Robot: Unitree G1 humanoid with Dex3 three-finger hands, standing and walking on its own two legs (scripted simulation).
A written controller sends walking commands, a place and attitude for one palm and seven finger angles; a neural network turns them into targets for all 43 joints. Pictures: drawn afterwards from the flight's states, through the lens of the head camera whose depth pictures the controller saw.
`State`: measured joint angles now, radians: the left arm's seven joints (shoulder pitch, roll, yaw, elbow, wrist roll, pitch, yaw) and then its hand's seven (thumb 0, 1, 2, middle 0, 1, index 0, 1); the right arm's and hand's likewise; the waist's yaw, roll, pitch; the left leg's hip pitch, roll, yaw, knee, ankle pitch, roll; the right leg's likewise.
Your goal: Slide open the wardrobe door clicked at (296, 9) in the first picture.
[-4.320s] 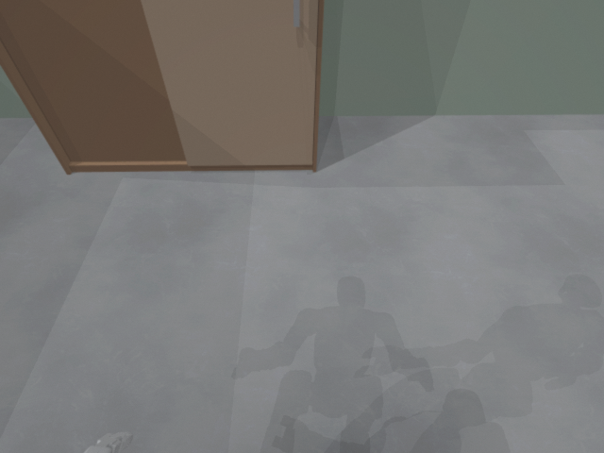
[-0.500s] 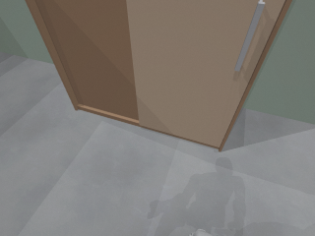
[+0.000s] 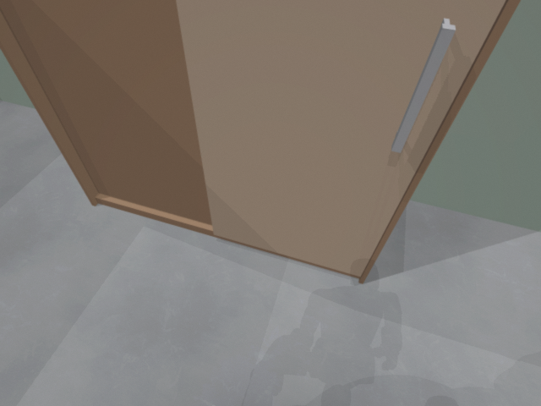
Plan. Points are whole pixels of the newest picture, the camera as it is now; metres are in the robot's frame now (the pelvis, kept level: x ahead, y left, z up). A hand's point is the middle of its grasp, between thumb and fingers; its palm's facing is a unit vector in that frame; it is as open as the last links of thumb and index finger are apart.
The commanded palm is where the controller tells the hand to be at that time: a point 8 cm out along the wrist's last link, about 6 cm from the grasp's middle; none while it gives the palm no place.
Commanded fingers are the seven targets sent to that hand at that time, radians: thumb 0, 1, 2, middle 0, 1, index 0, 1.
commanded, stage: turn to face it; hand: right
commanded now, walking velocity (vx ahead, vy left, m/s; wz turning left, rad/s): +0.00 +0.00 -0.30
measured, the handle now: (418, 92) +0.71 -0.24 +0.11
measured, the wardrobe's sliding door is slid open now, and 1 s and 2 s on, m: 0.00 0.00 0.00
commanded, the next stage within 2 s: take the last steps up to it in 0.18 s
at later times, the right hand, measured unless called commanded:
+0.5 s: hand out of the picture -0.01 -0.21 -0.18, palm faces +0.21 +0.96 -0.19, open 7.3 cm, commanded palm none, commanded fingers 0.00 -0.90 -0.90 0.20 0.30 0.20 0.30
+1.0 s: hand (383, 389) +0.20 -0.18 -0.16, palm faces +0.21 +0.95 -0.23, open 7.2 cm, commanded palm none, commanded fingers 0.00 -0.90 -0.90 0.20 0.30 0.20 0.30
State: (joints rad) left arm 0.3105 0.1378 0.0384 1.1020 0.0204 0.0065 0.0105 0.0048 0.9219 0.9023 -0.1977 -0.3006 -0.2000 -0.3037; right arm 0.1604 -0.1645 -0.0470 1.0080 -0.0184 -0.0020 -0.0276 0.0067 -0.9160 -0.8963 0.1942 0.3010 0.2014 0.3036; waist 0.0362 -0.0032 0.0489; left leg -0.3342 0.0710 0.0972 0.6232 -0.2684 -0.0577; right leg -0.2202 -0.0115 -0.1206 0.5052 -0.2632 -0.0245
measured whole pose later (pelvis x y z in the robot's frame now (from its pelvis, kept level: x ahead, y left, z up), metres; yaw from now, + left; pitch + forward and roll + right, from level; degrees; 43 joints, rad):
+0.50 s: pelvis +0.03 -0.02 +0.00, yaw -9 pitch -1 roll +1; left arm 0.20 0.17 0.04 1.02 0.03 -0.01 0.00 0.01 0.91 0.90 -0.19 -0.30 -0.20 -0.30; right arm 0.30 -0.21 -0.05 1.08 -0.03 0.03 -0.01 0.01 -0.91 -0.90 0.20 0.30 0.20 0.30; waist -0.02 0.04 0.03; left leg -0.33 0.10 0.15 0.79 -0.45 -0.02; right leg -0.20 -0.04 -0.09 0.54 -0.33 -0.01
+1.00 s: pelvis +0.17 +0.01 +0.00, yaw -9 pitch -1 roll +0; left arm 0.33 0.16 0.05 1.13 0.02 0.00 0.00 0.01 0.91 0.90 -0.20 -0.30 -0.20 -0.30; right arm 0.20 -0.15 -0.06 1.04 -0.02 -0.06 -0.02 0.00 -0.93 -0.90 0.20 0.30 0.21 0.30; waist 0.02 -0.03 0.06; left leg -0.25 0.04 0.17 0.52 -0.25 0.04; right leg -0.38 -0.09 -0.06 1.12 -0.42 -0.01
